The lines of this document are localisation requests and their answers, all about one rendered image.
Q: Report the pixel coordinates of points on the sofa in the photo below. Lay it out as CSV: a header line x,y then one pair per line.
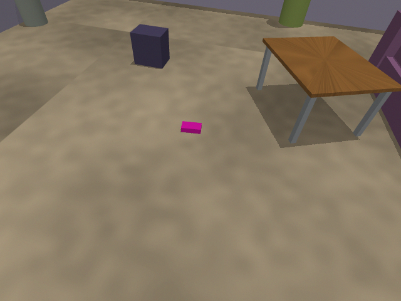
x,y
387,58

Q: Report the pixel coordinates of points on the coffee table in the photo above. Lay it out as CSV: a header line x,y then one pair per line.
x,y
324,67

